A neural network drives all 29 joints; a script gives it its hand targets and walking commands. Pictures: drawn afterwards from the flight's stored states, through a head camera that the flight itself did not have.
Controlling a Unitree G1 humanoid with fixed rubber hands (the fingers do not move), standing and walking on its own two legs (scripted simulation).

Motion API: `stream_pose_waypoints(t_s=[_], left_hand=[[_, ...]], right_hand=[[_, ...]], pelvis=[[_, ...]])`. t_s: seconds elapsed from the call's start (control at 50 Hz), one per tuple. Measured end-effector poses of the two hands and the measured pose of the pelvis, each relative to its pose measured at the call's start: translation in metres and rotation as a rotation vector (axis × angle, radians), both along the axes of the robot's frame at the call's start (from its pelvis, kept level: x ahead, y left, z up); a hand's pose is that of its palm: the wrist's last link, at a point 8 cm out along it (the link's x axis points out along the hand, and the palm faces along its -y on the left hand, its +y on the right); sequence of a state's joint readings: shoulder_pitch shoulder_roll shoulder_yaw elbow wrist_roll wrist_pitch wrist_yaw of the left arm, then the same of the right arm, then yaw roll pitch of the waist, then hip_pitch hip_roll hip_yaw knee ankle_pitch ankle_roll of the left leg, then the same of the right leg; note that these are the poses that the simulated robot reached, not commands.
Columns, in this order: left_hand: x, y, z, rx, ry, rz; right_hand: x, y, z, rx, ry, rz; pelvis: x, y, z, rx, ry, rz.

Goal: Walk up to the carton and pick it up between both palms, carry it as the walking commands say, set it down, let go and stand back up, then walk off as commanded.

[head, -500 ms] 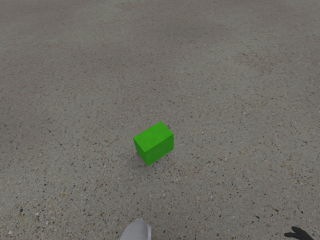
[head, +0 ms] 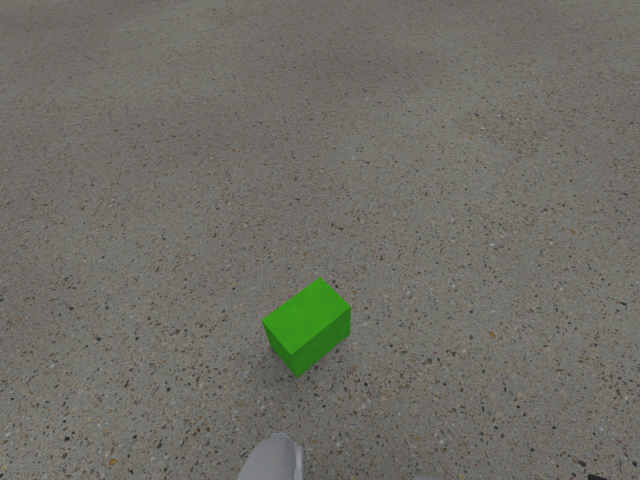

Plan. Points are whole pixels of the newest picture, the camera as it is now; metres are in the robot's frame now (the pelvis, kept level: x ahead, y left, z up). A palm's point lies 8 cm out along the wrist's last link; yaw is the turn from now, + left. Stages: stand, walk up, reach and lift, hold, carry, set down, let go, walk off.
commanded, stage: walk up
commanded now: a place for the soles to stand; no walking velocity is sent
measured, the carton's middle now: (308, 327) +0.62 +0.11 -0.65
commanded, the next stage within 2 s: none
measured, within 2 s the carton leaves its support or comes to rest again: neither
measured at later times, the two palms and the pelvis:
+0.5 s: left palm (117, 423) +0.21 +0.33 -0.11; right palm (581, 474) +0.15 -0.29 -0.11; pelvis +0.09 +0.03 +0.00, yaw -3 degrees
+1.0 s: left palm (132, 406) +0.22 +0.30 -0.08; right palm (591, 444) +0.18 -0.30 -0.09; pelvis +0.11 +0.01 +0.03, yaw -3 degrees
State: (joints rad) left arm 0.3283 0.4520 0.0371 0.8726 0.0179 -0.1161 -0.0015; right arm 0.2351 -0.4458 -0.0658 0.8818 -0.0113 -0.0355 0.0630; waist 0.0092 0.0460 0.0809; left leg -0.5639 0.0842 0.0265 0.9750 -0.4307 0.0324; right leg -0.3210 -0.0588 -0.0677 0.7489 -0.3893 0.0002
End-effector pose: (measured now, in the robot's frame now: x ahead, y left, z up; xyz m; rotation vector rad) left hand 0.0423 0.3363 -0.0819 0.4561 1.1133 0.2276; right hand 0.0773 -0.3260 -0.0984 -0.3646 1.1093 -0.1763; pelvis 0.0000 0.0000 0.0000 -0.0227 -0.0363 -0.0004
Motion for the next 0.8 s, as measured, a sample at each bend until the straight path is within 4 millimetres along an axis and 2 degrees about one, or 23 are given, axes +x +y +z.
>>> stream_pose_waypoints(t_s=[0.08,0.12,0.18,0.3,0.4,0.52,0.66,0.8], left_hand=[[0.018,0.03,-0.014,0.007,0.04,0.004],[0.033,0.04,-0.022,0.011,0.057,0.011],[0.062,0.044,-0.027,-0.004,0.058,0.008],[0.111,0.029,-0.029,-0.043,0.045,-0.023],[0.139,0.012,-0.032,-0.063,0.04,-0.033],[0.171,-0.008,-0.027,-0.106,0.016,-0.036],[0.19,-0.021,-0.018,-0.119,0.004,-0.035],[0.192,-0.028,-0.009,-0.121,0.017,-0.023]], right_hand=[[0.042,0.016,0.001,-0.037,-0.074,0.02],[0.053,0.021,-0.001,-0.056,-0.097,0.002],[0.059,0.03,0.001,-0.057,-0.089,-0.032],[0.064,0.035,0.0,-0.054,-0.039,-0.057],[0.07,0.033,-0.01,-0.041,-0.002,-0.101],[0.077,0.035,-0.008,-0.028,0.041,-0.099],[0.094,0.027,0.002,-0.025,0.026,-0.11],[0.105,0.021,0.009,-0.019,0.023,-0.107]], pelvis=[[0.027,0.025,-0.012,0.02,-0.008,-0.006],[0.037,0.033,-0.018,0.026,-0.019,-0.014],[0.051,0.037,-0.015,0.039,-0.025,-0.027],[0.073,0.037,-0.01,0.037,-0.015,-0.048],[0.084,0.032,-0.01,0.021,-0.014,-0.049],[0.093,0.027,-0.001,0.028,0.003,-0.051],[0.1,0.019,0.009,0.035,0.007,-0.05],[0.103,0.013,0.018,0.039,0.007,-0.049]])
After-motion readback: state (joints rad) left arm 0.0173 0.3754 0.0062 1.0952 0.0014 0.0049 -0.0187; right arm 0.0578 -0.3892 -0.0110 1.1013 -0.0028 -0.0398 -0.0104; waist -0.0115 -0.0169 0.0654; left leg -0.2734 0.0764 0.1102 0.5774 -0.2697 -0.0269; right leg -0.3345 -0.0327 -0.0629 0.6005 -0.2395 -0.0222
